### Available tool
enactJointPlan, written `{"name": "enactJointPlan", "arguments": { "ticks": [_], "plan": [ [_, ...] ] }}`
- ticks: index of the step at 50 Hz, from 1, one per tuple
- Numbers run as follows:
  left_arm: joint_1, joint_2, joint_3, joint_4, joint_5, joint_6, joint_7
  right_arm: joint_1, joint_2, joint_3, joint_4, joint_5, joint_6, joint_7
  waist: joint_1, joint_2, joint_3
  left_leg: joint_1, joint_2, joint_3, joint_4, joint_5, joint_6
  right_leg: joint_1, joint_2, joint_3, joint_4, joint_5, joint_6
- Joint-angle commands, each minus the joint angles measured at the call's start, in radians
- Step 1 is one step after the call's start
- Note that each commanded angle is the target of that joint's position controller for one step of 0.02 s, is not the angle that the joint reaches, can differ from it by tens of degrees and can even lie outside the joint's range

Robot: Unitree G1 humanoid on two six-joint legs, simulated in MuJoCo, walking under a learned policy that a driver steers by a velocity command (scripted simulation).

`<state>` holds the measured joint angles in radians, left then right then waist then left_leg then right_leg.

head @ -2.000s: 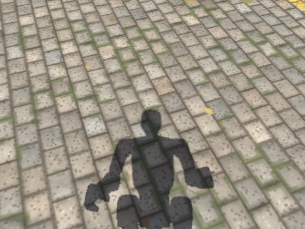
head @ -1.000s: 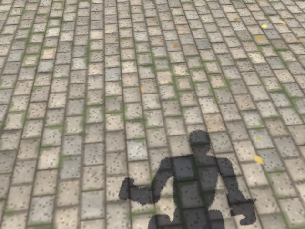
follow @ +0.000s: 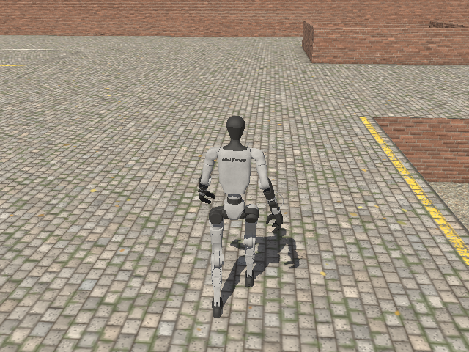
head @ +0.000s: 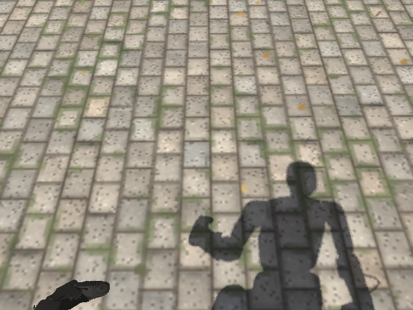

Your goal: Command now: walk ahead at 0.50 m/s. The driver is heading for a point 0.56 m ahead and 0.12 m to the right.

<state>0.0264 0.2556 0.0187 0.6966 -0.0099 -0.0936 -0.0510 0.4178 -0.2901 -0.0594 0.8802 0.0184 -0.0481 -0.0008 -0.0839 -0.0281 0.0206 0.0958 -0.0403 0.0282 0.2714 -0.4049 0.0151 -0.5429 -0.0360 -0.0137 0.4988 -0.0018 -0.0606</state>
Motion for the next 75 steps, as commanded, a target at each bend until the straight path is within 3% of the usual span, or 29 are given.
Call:
{"name": "enactJointPlan", "arguments": {
  "ticks": [1,2,3,4,6,7,11,21,24,26,27,28,29,30,33,37,41,46,48,49,50,51,53,58,61,63,64,66,75],
  "plan": [
    [0.308,0.220,0.083,0.018,0.007,-0.007,0.017,-0.032,-0.145,-0.022,-0.065,-0.016,0.005,-0.013,0.214,0.067,-0.225,-0.172,0.196,-0.046,0.455,0.803,0.089,0.506,-0.040,0.042,0.036,-0.001,-0.095],
    [0.412,0.325,0.108,0.035,0.022,-0.003,0.021,0.101,-0.024,0.016,-0.089,-0.020,-0.015,-0.002,0.177,-0.160,-0.393,-0.599,0.031,-0.008,0.872,0.333,0.009,0.929,-0.309,0.510,0.005,-0.157,-0.265],
    [0.438,0.246,0.088,0.046,0.004,0.002,0.019,0.079,-0.055,0.013,-0.067,-0.010,-0.039,0.004,0.200,-0.208,-0.462,-0.753,-0.024,-0.145,1.019,-0.163,0.005,0.986,-0.364,0.780,-0.159,-0.273,-0.300],
    [0.364,0.198,0.070,0.038,-0.001,0.003,0.023,-0.023,-0.144,-0.012,-0.097,0.020,-0.053,0.011,0.198,-0.138,-0.285,-0.850,0.043,-0.158,1.075,-0.123,0.017,0.862,-0.330,0.638,-0.183,-0.330,-0.239],
    [0.235,0.149,0.054,0.023,0.009,0.005,0.025,-0.139,-0.129,-0.010,-0.125,0.011,-0.057,0.006,0.142,-0.014,-0.089,-0.819,0.134,-0.102,0.958,0.036,0.021,0.557,-0.249,0.404,-0.239,-0.191,-0.189],
    [0.202,0.121,0.046,0.019,0.020,-0.001,0.022,-0.128,-0.120,-0.015,-0.119,0.000,-0.046,0.003,0.105,-0.030,-0.058,-0.754,0.165,-0.109,0.902,0.086,0.019,0.461,-0.212,0.335,-0.273,-0.126,-0.172],
    [0.193,0.144,0.054,0.045,0.015,-0.022,0.021,-0.109,-0.064,-0.006,-0.112,-0.011,-0.010,-0.004,0.061,-0.039,-0.025,-0.701,0.184,-0.092,0.788,0.188,-0.019,0.337,-0.181,0.207,-0.365,-0.003,-0.197],
    [0.356,0.199,0.071,0.141,-0.014,0.014,0.049,-0.447,-0.048,0.008,-0.213,-0.006,-0.043,0.029,0.163,-0.018,0.057,-0.702,0.118,-0.065,0.272,0.478,-0.027,0.474,-0.179,0.136,-0.326,-0.009,-0.146],
    [0.346,0.215,0.081,0.148,-0.016,0.031,0.060,-0.417,-0.088,-0.005,-0.212,-0.005,-0.058,0.038,0.122,-0.043,0.035,-0.622,0.099,-0.076,0.216,0.384,-0.001,0.529,-0.213,0.193,-0.245,0.029,-0.120],
    [0.326,0.195,0.073,0.145,-0.010,0.038,0.061,-0.236,-0.142,-0.035,-0.160,-0.008,-0.065,0.028,0.024,-0.038,-0.074,-0.342,0.069,-0.038,0.176,0.347,0.039,0.487,-0.147,0.160,-0.043,0.190,-0.080],
    [0.323,0.135,0.049,0.122,0.008,0.037,0.060,-0.065,-0.206,-0.056,-0.132,-0.024,-0.066,0.018,-0.046,0.029,-0.227,-0.054,0.204,-0.159,0.225,0.356,0.097,0.332,-0.080,0.113,0.230,0.051,-0.041],
    [0.465,0.020,0.017,0.102,0.003,0.019,0.056,0.012,-0.295,-0.079,-0.110,-0.029,-0.052,0.014,0.003,0.294,-0.378,0.321,0.453,-0.570,0.172,0.199,0.242,-0.061,0.079,0.028,0.594,-0.444,0.036],
    [0.436,0.098,0.033,0.115,-0.024,0.008,0.056,0.027,-0.204,-0.057,-0.111,-0.023,-0.047,0.015,-0.031,0.282,-0.389,0.293,0.463,-0.732,0.053,0.008,0.252,-0.176,0.058,0.144,0.746,-0.587,0.039],
    [0.341,0.179,0.058,0.088,-0.043,0.005,0.057,-0.041,-0.146,-0.039,-0.119,-0.019,-0.049,0.012,-0.033,0.201,-0.233,0.173,0.428,-0.587,0.026,-0.026,0.203,-0.236,0.009,0.151,0.787,-0.510,0.029],
    [0.271,0.147,0.068,0.068,-0.018,0.026,0.064,-0.201,-0.067,-0.014,-0.120,-0.034,-0.059,0.014,0.051,0.149,-0.050,-0.154,0.329,-0.298,-0.051,0.279,0.163,-0.123,-0.081,0.129,0.688,-0.330,0.039],
    [0.287,0.072,0.056,0.056,-0.003,0.061,0.069,-0.240,-0.096,-0.025,-0.082,-0.034,-0.072,0.014,0.112,0.110,-0.017,-0.272,0.305,-0.091,-0.061,0.810,0.195,-0.032,-0.056,0.099,0.522,-0.300,0.076],
    [0.192,0.042,0.036,0.032,0.009,0.059,0.047,-0.242,-0.122,-0.029,-0.052,-0.025,-0.051,-0.004,0.087,0.114,-0.050,-0.286,0.249,0.037,-0.058,0.854,0.176,0.094,-0.034,0.031,0.225,-0.052,0.077],
    [0.129,0.095,0.050,0.006,0.018,0.057,0.032,-0.221,-0.155,-0.035,-0.002,0.006,-0.022,-0.009,0.090,0.114,-0.069,-0.190,0.281,0.006,0.066,0.764,0.140,0.169,-0.007,0.028,0.046,-0.032,0.031],
    [0.195,0.148,0.072,0.033,0.029,0.056,0.042,-0.182,-0.123,-0.025,0.021,0.002,-0.015,-0.009,0.117,0.057,-0.105,-0.220,0.208,0.028,0.217,0.666,0.075,0.342,0.006,0.026,-0.078,0.186,-0.013],
    [0.234,0.230,0.090,0.028,0.039,0.059,0.053,-0.128,-0.085,-0.010,0.016,-0.033,-0.021,-0.007,0.099,-0.070,-0.190,-0.326,0.134,0.077,0.381,0.411,0.014,0.526,-0.141,0.162,-0.014,0.635,-0.069],
    [0.234,0.196,0.072,0.031,0.051,0.069,0.060,-0.035,-0.008,0.021,0.033,-0.040,-0.018,-0.002,0.074,-0.226,-0.289,-0.483,0.058,0.043,0.579,-0.115,-0.047,0.678,-0.316,0.369,-0.021,0.720,-0.241],
    [0.228,0.110,0.048,0.035,0.034,0.073,0.053,-0.079,-0.050,0.012,0.039,-0.022,0.002,-0.001,0.102,-0.168,-0.305,-0.511,0.072,-0.047,0.672,-0.304,-0.067,0.626,-0.321,0.408,-0.067,0.538,-0.270],
    [0.151,0.116,0.047,0.041,0.024,0.068,0.044,-0.161,-0.087,-0.002,0.025,-0.003,0.037,-0.016,0.092,-0.089,-0.189,-0.576,0.102,-0.069,0.717,-0.254,-0.067,0.500,-0.255,0.350,-0.132,0.228,-0.209],
    [0.016,0.110,0.050,0.052,0.036,0.074,0.061,-0.141,-0.053,-0.002,0.063,-0.016,0.070,-0.043,0.041,-0.110,-0.136,-0.357,0.099,-0.042,0.478,-0.007,-0.077,0.242,-0.168,0.217,-0.214,-0.030,-0.146],
    [0.013,0.091,0.044,0.085,0.015,0.080,0.066,-0.129,-0.034,0.002,0.090,-0.030,0.069,-0.032,0.023,-0.088,-0.128,-0.216,0.073,-0.007,0.245,0.218,-0.044,0.191,-0.121,0.168,-0.202,-0.270,-0.093],
    [0.070,0.065,0.035,0.120,0.023,0.082,0.064,-0.171,-0.090,-0.001,0.068,-0.049,0.068,-0.029,0.060,-0.003,-0.054,-0.227,0.165,-0.106,0.121,0.224,0.010,0.148,-0.055,0.128,-0.164,-0.455,0.003],
    [0.086,0.051,0.037,0.117,0.025,0.085,0.065,-0.212,-0.133,-0.011,0.080,-0.031,0.067,-0.031,0.113,0.138,-0.004,-0.397,0.165,-0.109,0.102,-0.004,0.046,0.235,0.010,0.055,-0.150,-0.392,0.042],
    [0.056,0.075,0.043,0.131,0.028,0.085,0.075,-0.254,-0.065,0.006,0.080,-0.037,0.044,-0.029,0.102,0.145,0.020,-0.507,0.145,-0.109,0.038,-0.094,0.017,0.368,0.015,0.043,-0.077,-0.249,0.051],
    [0.086,0.073,0.047,0.228,0.015,0.085,0.075,-0.189,-0.059,0.015,0.133,-0.024,0.027,-0.032,0.073,0.041,-0.033,-0.342,0.105,-0.059,0.117,0.238,-0.001,0.379,0.000,0.047,-0.057,-0.015,0.030]
  ]
}}
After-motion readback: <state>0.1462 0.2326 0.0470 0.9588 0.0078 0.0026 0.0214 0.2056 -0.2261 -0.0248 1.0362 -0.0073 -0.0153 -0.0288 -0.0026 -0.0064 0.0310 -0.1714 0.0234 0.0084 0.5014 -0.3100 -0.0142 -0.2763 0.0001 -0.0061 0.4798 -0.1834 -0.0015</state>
